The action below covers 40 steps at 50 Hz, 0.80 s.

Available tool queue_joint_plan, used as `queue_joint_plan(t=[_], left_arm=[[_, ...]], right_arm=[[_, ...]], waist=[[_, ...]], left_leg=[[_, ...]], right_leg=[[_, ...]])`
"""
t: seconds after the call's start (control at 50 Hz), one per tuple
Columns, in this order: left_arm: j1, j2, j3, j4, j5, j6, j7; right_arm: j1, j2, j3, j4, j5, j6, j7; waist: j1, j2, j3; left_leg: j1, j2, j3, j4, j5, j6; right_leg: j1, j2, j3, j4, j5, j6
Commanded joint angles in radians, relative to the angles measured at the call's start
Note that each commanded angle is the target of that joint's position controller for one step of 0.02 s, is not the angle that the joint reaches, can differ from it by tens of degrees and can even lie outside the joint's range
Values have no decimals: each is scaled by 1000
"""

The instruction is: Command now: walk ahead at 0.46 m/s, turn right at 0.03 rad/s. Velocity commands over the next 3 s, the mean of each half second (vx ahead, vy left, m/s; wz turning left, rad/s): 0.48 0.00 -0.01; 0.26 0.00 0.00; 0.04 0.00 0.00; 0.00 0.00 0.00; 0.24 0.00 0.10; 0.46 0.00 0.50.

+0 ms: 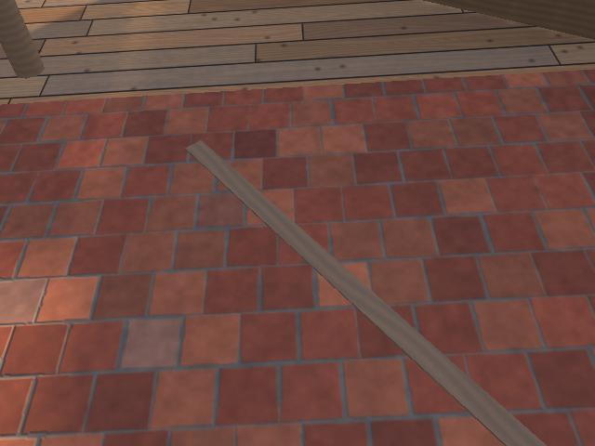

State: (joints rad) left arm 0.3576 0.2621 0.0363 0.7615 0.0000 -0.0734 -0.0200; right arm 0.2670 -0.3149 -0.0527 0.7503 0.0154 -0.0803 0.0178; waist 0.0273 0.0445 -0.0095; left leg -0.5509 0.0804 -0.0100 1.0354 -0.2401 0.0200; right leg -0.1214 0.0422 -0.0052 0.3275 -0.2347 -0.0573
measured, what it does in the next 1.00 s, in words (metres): walks ahead: left foot, then right foot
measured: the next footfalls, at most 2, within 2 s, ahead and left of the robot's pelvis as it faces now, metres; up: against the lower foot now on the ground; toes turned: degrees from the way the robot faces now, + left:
left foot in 0.30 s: +0.35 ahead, +0.13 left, +0.00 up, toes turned +1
right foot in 0.78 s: +0.62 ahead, -0.09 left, +0.00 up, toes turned +0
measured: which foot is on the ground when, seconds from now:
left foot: up 0.00-0.28, down 0.30-0.78, up 0.80-1.00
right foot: down 0.00-0.32, up 0.34-0.76, down 0.78-1.00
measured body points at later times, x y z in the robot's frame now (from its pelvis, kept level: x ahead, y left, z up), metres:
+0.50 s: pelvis +0.28 +0.05 -0.01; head +0.31 +0.06 +0.44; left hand +0.39 +0.33 -0.12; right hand +0.38 -0.22 -0.11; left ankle +0.31 +0.13 -0.75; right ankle +0.29 -0.11 -0.67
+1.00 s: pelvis +0.49 +0.00 -0.01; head +0.52 -0.01 +0.43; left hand +0.63 +0.25 -0.12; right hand +0.58 -0.27 -0.15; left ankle +0.48 +0.16 -0.72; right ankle +0.58 -0.09 -0.75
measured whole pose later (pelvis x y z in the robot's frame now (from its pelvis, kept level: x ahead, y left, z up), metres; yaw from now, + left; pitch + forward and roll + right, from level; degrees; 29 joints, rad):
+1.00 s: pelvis +0.49 +0.00 -0.01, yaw +1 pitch +1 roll +0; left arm 0.12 0.23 0.02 0.79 0.03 -0.03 -0.02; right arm 0.22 -0.29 -0.04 0.85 0.00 0.03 -0.03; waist 0.00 0.03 0.06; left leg -0.39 0.06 -0.04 0.83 -0.45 -0.06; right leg -0.37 0.03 -0.03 0.45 -0.09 -0.05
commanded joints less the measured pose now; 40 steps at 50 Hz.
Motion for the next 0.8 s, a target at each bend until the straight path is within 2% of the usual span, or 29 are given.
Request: queue_joint_plan(t=[0.02, 0.1, 0.14, 0.18, 0.22, 0.24, 0.26, 0.28, 0.3, 0.32, 0.34, 0.36, 0.38, 0.4, 0.42, 0.44, 0.48, 0.54, 0.58, 0.62, 0.68, 0.72, 0.74, 0.76, 0.78, 0.8], left_arm=[[-13, 151, 38, -52, -5, -15, 9], [38, 176, 43, -16, -11, -9, 23], [77, 185, 45, 7, -16, -7, 24], [93, 190, 47, 26, -21, -2, 25], [95, 199, 52, 38, -23, 7, 29], [90, 211, 56, 39, -20, 12, 31], [84, 224, 59, 40, -17, 18, 33], [71, 218, 55, 38, -13, 27, 36], [74, 193, 41, 20, 2, 29, 40], [218, 46, -1, -3, 5, 11, 28], [189, 111, 8, 21, -14, -13, 21], [62, 186, 32, -16, -46, -24, 14], [-12, 183, 29, -37, -47, -31, 16], [-48, 169, 29, -42, -31, -30, 19], [-30, 159, 33, -34, -20, -20, 21], [-2, 137, 30, -23, -18, -9, 21], [13, 105, 23, -16, -11, 11, 26], [-100, 97, 20, -56, 2, 11, 29], [-175, 83, 14, -73, 2, -1, 22], [-252, 60, 5, -90, 6, -15, 10], [-297, 76, 11, -109, 0, -24, -7], [-287, 105, 22, -112, 6, -25, -14], [-253, 120, 29, -103, 10, -25, -15], [-173, 137, 39, -75, 17, -26, -12], [-103, 194, 55, -59, 25, -30, -4], [-53, 249, 58, -63, 50, -23, 4]], right_arm=[[-90, -46, -9, -94, -10, -12, 7], [-241, -4, 13, -140, -4, -20, 20], [-299, -8, 15, -159, 2, -23, 30], [-331, -22, 12, -175, 6, -26, 40], [-330, -42, 5, -181, 3, -28, 47], [-303, -59, -2, -176, 1, -27, 45], [-240, -84, -15, -163, -2, -24, 39], [-99, -120, -36, -126, -2, -20, 29], [74, -165, -51, -89, -8, -13, 15], [160, -266, -72, -70, -26, -10, 13], [178, -172, -51, -61, -11, -7, 14], [96, -134, -36, -63, -4, -5, 9], [28, -112, -29, -69, -5, -3, 6], [-22, -90, -22, -69, -14, -5, 8], [-52, -68, -15, -72, -27, -11, 11], [-67, -64, -16, -70, -29, -16, 13], [-67, -72, -20, -51, -18, -31, 16], [-35, -100, -27, -20, -16, -35, 5], [-23, -107, -27, -9, -13, -28, -2], [20, -123, -28, 13, -12, -18, -10], [70, -136, -28, 47, -6, 3, -16], [61, -142, -30, 57, -3, 16, -22], [47, -145, -32, 61, -3, 23, -25], [24, -138, -29, 59, -2, 28, -28], [54, -109, -19, 56, -14, 27, -28], [175, -34, 10, 50, -39, 17, -22]], waist=[[5, -124, 72], [47, -121, 98], [62, -113, 115], [52, -113, 124], [29, -115, 106], [7, -129, 74], [-31, -149, 17], [-110, -143, -77], [-180, -110, -212], [-113, 161, -384], [-147, 172, -447], [-139, 114, -234], [-111, 32, -120], [-77, -13, -42], [-39, 7, -17], [-15, 29, -17], [5, 29, 0], [-16, 11, 49], [-38, -2, 72], [-72, -9, 70], [-88, 12, 37], [-66, 30, 13], [-40, 35, -4], [6, 24, -40], [23, -43, -116], [-16, -216, -272]], left_leg=[[-224, 37, -16, -110, 118, -32], [-112, -7, 23, -381, 304, -41], [-77, -25, 23, -451, 350, -29], [-82, -31, 8, -499, 334, -3], [-58, -45, 9, -529, 275, 27], [-3, -67, 25, -529, 232, 43], [96, -98, 51, -523, 191, 65], [291, -122, 78, -544, 206, 97], [609, -7, -36, -487, 233, 148], [1010, 276, -537, -528, 54, 325], [1017, 314, -776, -696, -92, 341], [863, 275, -615, -729, -133, 282], [695, 234, -481, -755, -72, 251], [551, 193, -390, -787, 25, 236], [455, 157, -322, -820, 97, 226], [398, 140, -288, -852, 125, 230], [331, 131, -218, -894, 192, 248], [328, 114, -146, -929, 235, 244], [330, 77, -78, -921, 319, 214], [334, 55, -25, -887, 450, 187], [437, 86, -37, -813, 502, 165], [504, 112, -66, -740, 506, 141], [520, 115, -74, -689, 526, 126], [515, 86, -61, -592, 575, 102], [470, 18, -25, -436, 500, 57], [217, -65, -4, -158, 87, -5]], right_leg=[[95, -241, 211, -195, 235, -162], [35, -211, 113, -211, 278, -137], [47, -233, 113, -213, 263, -136], [113, -266, 116, -189, 304, -126], [187, -289, 112, -134, 421, -107], [215, -289, 105, -81, 567, -96], [231, -279, 95, 11, 755, -84], [199, -241, 60, 186, 876, -60], [7, -206, 50, 439, 694, -32], [-410, -17, 30, 870, 19, 44], [-528, 13, 164, 996, -331, 41], [-620, -51, 145, 1029, -282, 33], [-608, -104, 108, 976, -188, 27], [-576, -137, 89, 910, -128, 32], [-510, -168, 95, 864, -82, 35], [-459, -176, 94, 842, -59, 43], [-440, -186, 79, 790, -35, 64], [-512, -198, 72, 629, 120, 89], [-489, -178, 51, 462, 248, 89], [-413, -132, 12, 321, 355, 89], [-377, -97, 24, 227, 395, 69], [-352, -85, 43, 182, 329, 40], [-310, -77, 42, 161, 306, 25], [-204, -59, 24, 115, 342, 6], [-41, -113, 53, 111, 653, -24], [306, -338, 280, 212, 1017, -157]])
